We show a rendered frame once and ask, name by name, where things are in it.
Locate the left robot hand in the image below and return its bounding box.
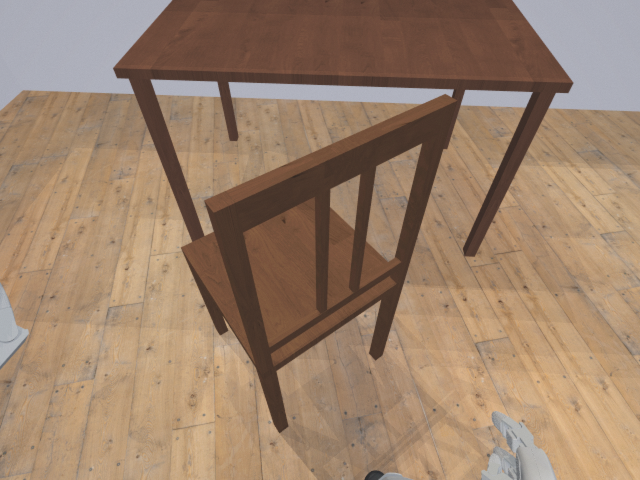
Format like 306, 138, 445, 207
0, 283, 29, 370

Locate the table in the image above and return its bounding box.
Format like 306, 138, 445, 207
113, 0, 573, 257

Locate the chair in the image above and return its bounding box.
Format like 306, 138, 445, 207
181, 94, 457, 433

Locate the right robot hand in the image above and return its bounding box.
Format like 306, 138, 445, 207
481, 411, 557, 480

